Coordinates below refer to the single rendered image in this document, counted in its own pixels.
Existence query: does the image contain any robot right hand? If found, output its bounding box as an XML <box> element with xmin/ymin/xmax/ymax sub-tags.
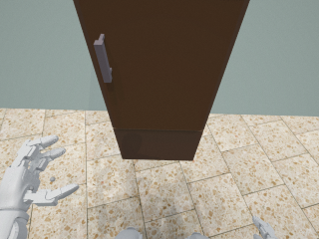
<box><xmin>252</xmin><ymin>215</ymin><xmax>279</xmax><ymax>239</ymax></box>

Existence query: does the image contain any cupboard door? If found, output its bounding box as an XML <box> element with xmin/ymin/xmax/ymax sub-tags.
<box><xmin>78</xmin><ymin>0</ymin><xmax>244</xmax><ymax>130</ymax></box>

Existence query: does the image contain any handle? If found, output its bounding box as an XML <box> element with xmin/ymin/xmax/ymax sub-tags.
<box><xmin>94</xmin><ymin>34</ymin><xmax>113</xmax><ymax>83</ymax></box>

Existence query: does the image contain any robot left hand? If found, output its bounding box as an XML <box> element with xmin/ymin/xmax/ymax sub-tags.
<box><xmin>0</xmin><ymin>134</ymin><xmax>80</xmax><ymax>212</ymax></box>

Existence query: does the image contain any left robot forearm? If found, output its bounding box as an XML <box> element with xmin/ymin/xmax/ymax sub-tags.
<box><xmin>0</xmin><ymin>208</ymin><xmax>30</xmax><ymax>239</ymax></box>

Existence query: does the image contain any robot left thigh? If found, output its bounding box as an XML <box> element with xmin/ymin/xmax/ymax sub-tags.
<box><xmin>115</xmin><ymin>229</ymin><xmax>143</xmax><ymax>239</ymax></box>

